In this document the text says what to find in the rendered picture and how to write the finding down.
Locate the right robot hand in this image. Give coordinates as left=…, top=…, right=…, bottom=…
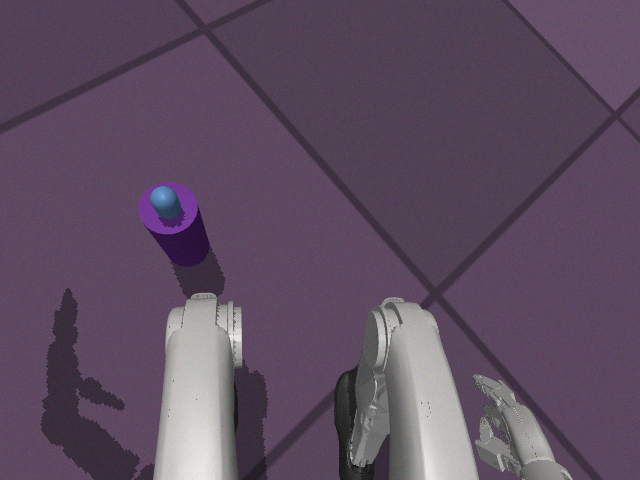
left=472, top=374, right=556, bottom=477

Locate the right robot foot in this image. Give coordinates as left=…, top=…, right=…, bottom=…
left=334, top=370, right=375, bottom=480

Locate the right robot arm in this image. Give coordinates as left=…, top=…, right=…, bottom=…
left=520, top=460, right=573, bottom=480

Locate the bottle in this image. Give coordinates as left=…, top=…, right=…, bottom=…
left=138, top=182, right=209, bottom=267

